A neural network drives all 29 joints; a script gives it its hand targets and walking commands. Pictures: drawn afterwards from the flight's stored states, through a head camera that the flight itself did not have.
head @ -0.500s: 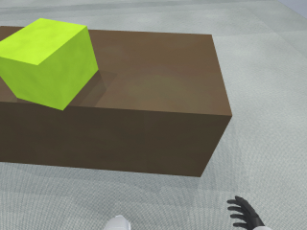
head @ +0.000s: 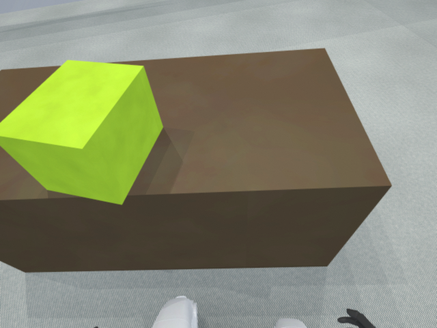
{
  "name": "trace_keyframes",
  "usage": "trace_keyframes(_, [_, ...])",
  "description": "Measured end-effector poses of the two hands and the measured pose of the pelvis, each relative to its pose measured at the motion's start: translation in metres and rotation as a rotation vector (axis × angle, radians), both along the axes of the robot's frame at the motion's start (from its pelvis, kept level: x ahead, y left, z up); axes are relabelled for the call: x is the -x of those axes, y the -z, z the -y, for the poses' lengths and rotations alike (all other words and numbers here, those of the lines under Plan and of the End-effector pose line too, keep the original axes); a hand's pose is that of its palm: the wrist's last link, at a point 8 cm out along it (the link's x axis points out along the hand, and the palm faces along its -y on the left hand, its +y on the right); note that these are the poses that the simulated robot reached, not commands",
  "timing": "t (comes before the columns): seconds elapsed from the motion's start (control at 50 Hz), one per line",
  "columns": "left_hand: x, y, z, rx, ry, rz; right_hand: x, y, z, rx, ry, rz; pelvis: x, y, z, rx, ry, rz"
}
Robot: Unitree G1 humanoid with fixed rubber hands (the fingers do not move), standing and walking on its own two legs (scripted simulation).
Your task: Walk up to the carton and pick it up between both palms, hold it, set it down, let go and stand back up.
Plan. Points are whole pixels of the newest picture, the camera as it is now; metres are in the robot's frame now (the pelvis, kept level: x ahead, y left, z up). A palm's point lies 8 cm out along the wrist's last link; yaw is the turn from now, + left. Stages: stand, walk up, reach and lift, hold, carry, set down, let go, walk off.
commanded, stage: walk up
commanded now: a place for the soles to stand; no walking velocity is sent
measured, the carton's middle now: (93, 129) +0.60 +0.34 +0.00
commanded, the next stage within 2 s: none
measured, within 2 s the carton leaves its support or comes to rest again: neither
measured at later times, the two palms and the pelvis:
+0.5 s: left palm (20, 286) +0.23 +0.43 -0.08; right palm out of the picture +0.13 -0.09 -0.12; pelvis +0.09 +0.19 +0.00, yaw -5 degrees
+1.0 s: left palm out of the picture +0.27 +0.63 -0.08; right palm (174, 289) +0.21 +0.11 -0.11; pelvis +0.15 +0.37 +0.00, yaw -6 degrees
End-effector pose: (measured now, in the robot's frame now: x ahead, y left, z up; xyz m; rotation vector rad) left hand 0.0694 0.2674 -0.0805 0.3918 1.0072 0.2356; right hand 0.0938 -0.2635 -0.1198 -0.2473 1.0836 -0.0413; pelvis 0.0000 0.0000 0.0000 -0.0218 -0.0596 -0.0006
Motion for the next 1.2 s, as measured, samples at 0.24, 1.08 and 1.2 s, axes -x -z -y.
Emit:
trace_keyframes(0.24, [-0.057,0.030,-0.134,0.027,-0.012,-0.072,-0.078,-0.018,-0.128,0.003,0.050,0.166,-0.052,0.011,-0.114,0.002,0.040,0.003])
trace_keyframes(1.08, [-0.210,-0.003,-0.360,0.114,0.130,0.076,-0.112,-0.008,-0.385,-0.005,0.191,0.028,-0.155,-0.005,-0.383,-0.027,0.113,-0.019])
trace_keyframes(1.2, [-0.229,-0.005,-0.370,0.166,0.149,0.059,-0.110,-0.015,-0.406,0.001,0.199,0.007,-0.172,-0.013,-0.404,-0.021,0.103,-0.030])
